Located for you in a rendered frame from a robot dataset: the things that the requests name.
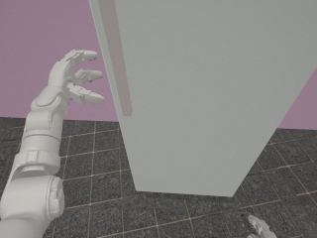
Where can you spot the fridge door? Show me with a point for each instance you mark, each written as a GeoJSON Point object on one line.
{"type": "Point", "coordinates": [210, 81]}

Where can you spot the left robot forearm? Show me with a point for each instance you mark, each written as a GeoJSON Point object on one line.
{"type": "Point", "coordinates": [39, 151]}

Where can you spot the handle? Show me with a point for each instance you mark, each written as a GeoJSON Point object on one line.
{"type": "Point", "coordinates": [113, 38]}

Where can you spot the right robot hand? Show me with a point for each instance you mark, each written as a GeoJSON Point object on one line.
{"type": "Point", "coordinates": [261, 227]}

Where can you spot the left robot upper arm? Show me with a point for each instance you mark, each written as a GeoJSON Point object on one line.
{"type": "Point", "coordinates": [29, 206]}

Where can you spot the left robot hand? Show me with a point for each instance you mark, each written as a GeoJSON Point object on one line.
{"type": "Point", "coordinates": [63, 76]}

